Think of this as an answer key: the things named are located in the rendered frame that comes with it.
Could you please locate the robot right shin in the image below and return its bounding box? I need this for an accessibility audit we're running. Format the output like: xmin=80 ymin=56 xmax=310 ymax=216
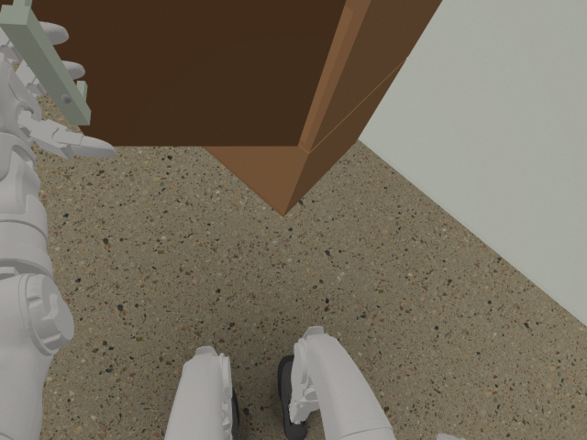
xmin=289 ymin=326 xmax=324 ymax=423

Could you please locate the robot left forearm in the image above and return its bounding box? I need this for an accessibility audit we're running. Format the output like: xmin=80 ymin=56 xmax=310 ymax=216
xmin=0 ymin=132 xmax=53 ymax=280

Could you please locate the robot shin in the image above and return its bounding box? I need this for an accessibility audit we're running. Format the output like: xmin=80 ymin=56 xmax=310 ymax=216
xmin=183 ymin=346 xmax=233 ymax=440
xmin=289 ymin=326 xmax=324 ymax=423

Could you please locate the cupboard door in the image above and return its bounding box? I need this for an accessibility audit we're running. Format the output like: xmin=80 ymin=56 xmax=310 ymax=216
xmin=0 ymin=0 xmax=346 ymax=147

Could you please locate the handle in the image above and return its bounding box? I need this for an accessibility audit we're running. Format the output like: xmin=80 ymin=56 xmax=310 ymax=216
xmin=0 ymin=0 xmax=91 ymax=126

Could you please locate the robot left upper arm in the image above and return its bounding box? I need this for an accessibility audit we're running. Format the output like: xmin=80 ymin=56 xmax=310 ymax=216
xmin=0 ymin=273 xmax=74 ymax=440

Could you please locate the robot left hand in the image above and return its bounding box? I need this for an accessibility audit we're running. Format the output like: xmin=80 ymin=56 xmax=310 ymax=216
xmin=0 ymin=21 xmax=116 ymax=160

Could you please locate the robot left shin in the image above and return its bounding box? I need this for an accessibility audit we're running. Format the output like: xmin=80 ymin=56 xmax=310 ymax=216
xmin=183 ymin=346 xmax=233 ymax=440

